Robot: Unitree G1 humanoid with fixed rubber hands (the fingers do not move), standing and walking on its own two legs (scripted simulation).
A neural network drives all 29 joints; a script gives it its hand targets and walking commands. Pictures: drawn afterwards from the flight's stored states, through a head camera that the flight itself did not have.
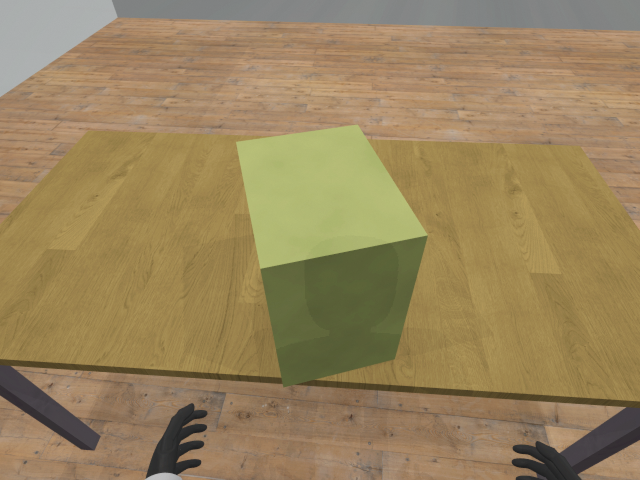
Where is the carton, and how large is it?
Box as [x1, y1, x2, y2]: [236, 125, 427, 387]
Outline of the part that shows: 357,125 236,142 283,387 393,359 395,356 427,235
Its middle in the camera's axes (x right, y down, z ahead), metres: +0.00 +0.02 +0.60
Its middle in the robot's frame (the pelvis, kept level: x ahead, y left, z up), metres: +0.45 +0.05 +0.02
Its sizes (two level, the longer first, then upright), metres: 0.251 0.188 0.292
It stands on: a table, 0.65 m high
